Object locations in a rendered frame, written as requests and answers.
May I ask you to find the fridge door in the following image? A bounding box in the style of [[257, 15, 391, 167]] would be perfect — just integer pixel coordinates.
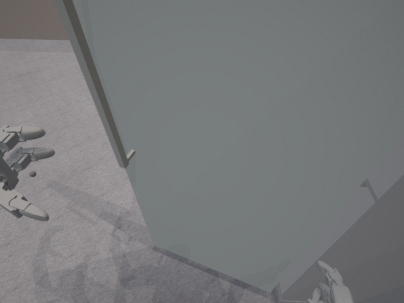
[[73, 0, 404, 293]]

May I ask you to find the left robot hand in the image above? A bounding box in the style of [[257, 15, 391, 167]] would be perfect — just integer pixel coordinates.
[[0, 125, 55, 222]]

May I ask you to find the handle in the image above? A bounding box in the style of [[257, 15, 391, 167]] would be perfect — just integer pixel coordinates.
[[54, 0, 135, 169]]

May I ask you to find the right robot hand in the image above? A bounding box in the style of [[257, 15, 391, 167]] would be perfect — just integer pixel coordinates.
[[308, 260, 355, 303]]

